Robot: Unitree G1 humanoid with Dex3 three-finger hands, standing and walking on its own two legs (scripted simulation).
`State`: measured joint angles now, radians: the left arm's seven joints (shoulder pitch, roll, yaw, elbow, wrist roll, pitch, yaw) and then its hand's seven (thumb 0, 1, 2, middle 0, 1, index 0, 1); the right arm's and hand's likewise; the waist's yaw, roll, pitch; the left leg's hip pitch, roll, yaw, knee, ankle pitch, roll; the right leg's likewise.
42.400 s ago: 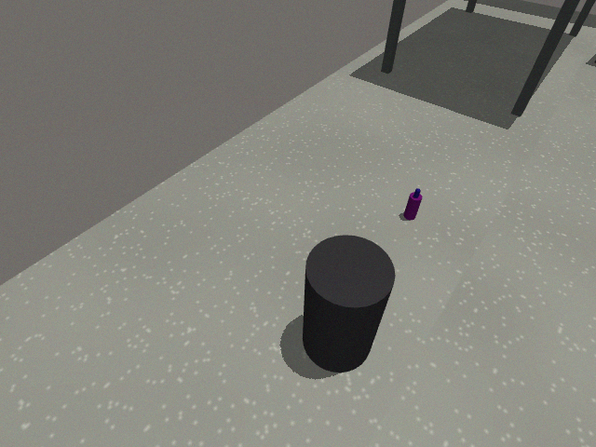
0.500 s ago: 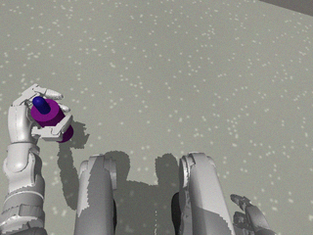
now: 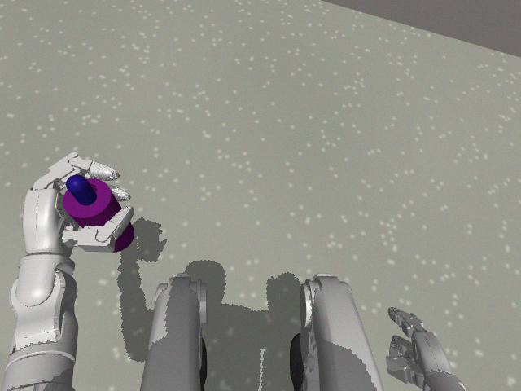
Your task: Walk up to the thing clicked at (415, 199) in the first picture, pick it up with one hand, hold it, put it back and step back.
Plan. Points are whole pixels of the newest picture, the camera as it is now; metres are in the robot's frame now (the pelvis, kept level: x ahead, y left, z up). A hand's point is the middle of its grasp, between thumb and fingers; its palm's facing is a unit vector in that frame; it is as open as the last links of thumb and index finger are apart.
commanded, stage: lift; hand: left
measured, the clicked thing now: (98, 212) +0.38 +0.23 -0.01
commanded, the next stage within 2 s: hold in 1.50 s
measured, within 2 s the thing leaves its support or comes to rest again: neither
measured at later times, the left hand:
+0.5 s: hand (30, 126) +0.38 +0.21 +0.18, palm faces +0.15 -0.99 -0.05, open 7.8 cm
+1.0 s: hand out of the picture +0.38 +0.19 +0.26, palm faces +0.13 -0.99 -0.04, open 7.8 cm
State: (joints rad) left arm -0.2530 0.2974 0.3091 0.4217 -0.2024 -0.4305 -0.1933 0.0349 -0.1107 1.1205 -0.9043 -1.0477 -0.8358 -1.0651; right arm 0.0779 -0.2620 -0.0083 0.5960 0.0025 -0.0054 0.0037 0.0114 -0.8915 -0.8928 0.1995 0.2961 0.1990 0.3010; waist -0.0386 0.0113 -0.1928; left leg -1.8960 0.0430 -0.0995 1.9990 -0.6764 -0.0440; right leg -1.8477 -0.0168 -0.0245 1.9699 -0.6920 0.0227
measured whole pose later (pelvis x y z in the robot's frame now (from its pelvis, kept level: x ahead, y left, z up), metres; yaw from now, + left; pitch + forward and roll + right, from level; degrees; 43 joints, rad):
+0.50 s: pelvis +0.04 +0.01 +0.15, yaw +2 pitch +24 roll -3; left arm -0.12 0.26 0.19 0.28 -0.18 -0.28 -0.06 0.03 -0.11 1.11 -0.90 -1.05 -0.83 -1.07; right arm 0.17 -0.22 0.00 0.60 0.03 -0.03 -0.04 0.01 -0.88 -0.89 0.20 0.30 0.20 0.30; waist -0.04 0.02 -0.19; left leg -1.30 0.05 -0.07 1.49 -0.61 -0.03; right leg -1.25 -0.02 -0.04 1.45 -0.61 0.02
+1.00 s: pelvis +0.05 +0.00 +0.22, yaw +3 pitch +15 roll -2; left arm -0.10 0.22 0.14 0.36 -0.18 -0.32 -0.06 0.03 -0.10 1.11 -0.90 -1.06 -0.83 -1.07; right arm 0.22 -0.21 0.01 0.64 0.02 -0.04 -0.04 0.01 -0.89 -0.89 0.20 0.30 0.20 0.30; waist -0.03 0.02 -0.11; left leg -0.92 0.05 -0.05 1.16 -0.50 -0.03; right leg -0.87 -0.02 -0.04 1.12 -0.51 0.02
